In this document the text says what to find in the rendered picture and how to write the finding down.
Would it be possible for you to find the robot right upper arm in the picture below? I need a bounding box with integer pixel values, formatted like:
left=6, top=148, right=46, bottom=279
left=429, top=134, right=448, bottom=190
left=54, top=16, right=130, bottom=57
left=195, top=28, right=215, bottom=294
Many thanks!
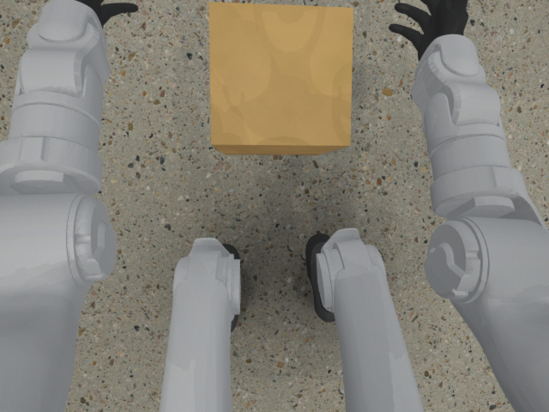
left=424, top=216, right=549, bottom=412

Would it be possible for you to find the robot left upper arm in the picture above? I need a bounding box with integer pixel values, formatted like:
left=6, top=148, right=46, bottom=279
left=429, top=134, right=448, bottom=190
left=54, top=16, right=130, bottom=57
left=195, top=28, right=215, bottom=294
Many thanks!
left=0, top=193, right=117, bottom=412

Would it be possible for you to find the left robot hand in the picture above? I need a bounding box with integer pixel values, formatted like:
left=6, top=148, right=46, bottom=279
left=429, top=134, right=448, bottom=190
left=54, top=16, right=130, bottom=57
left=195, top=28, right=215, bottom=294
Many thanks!
left=76, top=0, right=138, bottom=28

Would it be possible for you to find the right robot forearm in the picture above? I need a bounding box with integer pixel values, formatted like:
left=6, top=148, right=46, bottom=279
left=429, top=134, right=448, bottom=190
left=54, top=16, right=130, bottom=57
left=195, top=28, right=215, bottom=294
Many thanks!
left=411, top=34, right=549, bottom=233

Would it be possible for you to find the carton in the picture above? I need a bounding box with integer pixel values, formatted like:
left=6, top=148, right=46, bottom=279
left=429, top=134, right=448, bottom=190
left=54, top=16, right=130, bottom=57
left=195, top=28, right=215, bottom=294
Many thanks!
left=208, top=2, right=353, bottom=155

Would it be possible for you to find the right robot hand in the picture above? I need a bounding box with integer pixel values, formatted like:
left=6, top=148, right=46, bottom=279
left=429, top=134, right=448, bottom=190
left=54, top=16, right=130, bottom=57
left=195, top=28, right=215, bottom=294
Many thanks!
left=389, top=0, right=468, bottom=61

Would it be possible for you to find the left robot thigh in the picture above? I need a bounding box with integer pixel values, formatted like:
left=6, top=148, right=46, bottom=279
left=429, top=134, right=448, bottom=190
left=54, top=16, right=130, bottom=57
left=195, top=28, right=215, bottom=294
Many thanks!
left=159, top=251, right=241, bottom=412

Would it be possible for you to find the left robot forearm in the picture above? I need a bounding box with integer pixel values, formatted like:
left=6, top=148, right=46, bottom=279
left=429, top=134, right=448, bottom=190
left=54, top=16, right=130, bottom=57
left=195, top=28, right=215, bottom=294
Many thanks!
left=0, top=0, right=111, bottom=196

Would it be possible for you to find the left robot foot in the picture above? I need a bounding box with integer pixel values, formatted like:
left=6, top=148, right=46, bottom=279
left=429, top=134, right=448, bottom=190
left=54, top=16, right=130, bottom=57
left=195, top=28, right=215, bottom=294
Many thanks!
left=222, top=244, right=241, bottom=332

